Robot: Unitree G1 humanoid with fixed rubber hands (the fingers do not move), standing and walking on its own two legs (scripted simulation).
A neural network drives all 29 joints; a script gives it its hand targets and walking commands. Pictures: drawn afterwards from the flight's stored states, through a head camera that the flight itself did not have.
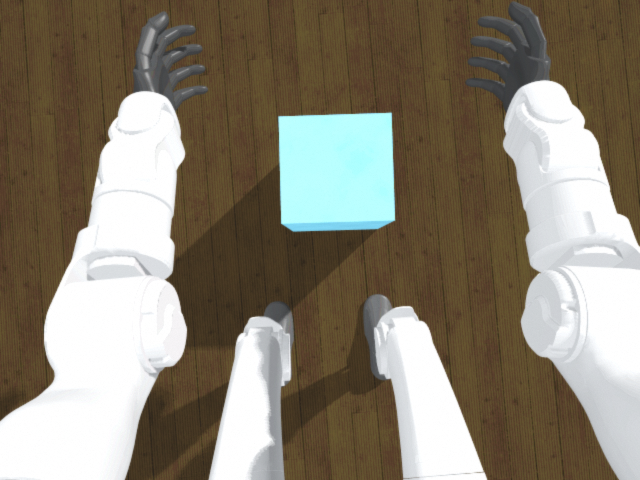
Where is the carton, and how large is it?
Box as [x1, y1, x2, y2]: [279, 113, 394, 231]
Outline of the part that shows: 391,113 279,116 281,223 294,231 378,228 394,220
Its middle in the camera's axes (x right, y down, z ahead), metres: +0.03 -0.14 +0.84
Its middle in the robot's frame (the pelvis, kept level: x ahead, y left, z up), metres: +0.51 -0.02 -0.51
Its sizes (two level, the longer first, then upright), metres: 0.210 0.200 0.250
